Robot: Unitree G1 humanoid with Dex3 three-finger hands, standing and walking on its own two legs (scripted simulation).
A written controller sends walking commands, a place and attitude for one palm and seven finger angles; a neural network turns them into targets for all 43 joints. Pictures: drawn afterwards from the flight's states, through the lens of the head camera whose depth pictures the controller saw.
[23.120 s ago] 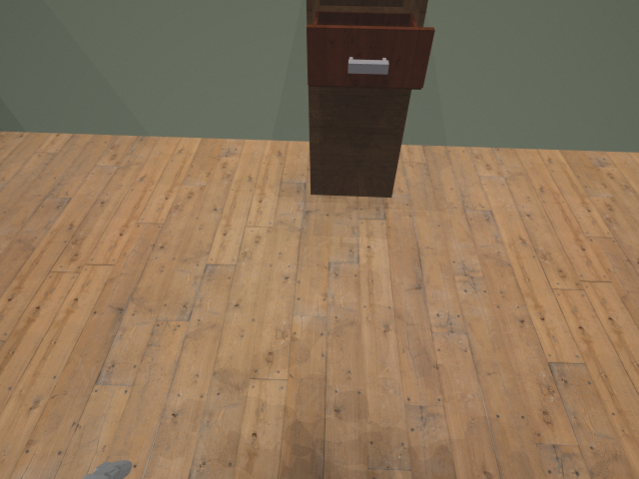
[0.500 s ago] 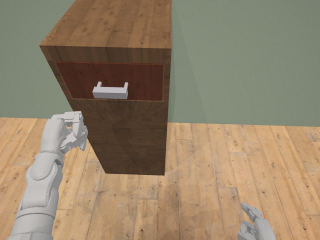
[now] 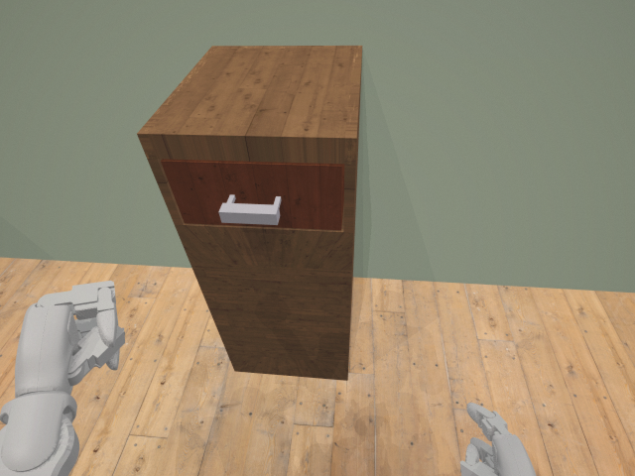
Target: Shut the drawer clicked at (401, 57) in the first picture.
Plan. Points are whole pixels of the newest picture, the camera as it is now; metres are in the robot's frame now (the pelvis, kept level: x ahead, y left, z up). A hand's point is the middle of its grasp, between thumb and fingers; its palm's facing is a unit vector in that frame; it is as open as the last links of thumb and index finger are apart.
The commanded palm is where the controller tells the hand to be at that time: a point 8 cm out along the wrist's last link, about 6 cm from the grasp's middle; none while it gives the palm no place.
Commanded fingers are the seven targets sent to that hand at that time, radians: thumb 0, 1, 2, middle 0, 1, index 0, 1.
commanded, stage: draw the hand back to the body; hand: left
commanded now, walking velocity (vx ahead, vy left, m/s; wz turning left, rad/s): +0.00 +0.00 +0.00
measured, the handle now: (252, 206) +0.58 +0.19 +0.00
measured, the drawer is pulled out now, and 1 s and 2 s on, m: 0.00 0.00 0.00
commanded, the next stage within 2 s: step back with the hand held close in 0.32 s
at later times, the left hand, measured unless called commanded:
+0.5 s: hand (89, 361) +0.17 +0.23 +0.16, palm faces +0.41 -0.82 -0.40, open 3.3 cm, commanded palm +0.12 +0.27 +0.17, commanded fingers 0.00 0.90 0.90 -1.40 -1.60 -1.40 -1.60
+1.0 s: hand (50, 393) +0.15 +0.25 +0.16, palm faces +0.32 -0.81 -0.50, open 3.2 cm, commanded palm +0.08 +0.29 +0.17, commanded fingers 0.00 0.90 0.90 -1.40 -1.60 -1.40 -1.60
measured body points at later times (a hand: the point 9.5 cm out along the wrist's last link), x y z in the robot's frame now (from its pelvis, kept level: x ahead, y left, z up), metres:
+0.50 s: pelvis -0.01 -0.01 +0.00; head -0.03 -0.04 +0.45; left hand +0.14 +0.27 +0.19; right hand +0.18 -0.23 -0.08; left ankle -0.03 +0.09 -0.74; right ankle -0.02 -0.11 -0.74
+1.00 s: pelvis -0.05 +0.01 -0.01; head -0.03 +0.01 +0.44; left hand +0.12 +0.29 +0.18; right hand +0.12 -0.23 -0.08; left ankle -0.03 +0.09 -0.74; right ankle -0.02 -0.11 -0.74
